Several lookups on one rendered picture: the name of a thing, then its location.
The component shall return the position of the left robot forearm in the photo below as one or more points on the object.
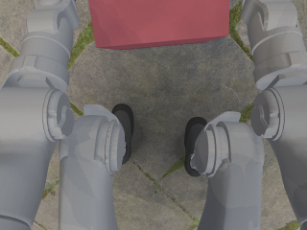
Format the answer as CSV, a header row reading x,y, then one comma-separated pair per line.
x,y
46,46

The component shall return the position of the carton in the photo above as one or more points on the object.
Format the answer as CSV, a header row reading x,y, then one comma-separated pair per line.
x,y
136,24

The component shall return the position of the right robot forearm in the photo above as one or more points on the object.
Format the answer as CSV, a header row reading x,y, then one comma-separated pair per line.
x,y
276,43

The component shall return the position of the left robot upper arm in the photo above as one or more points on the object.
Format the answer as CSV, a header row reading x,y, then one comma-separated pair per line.
x,y
32,121

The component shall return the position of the right robot thigh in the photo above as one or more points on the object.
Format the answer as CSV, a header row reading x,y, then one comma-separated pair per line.
x,y
234,193

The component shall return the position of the right robot upper arm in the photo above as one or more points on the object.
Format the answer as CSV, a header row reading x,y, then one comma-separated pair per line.
x,y
279,114

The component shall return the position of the right robot shin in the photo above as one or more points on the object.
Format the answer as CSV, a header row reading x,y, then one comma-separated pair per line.
x,y
228,116

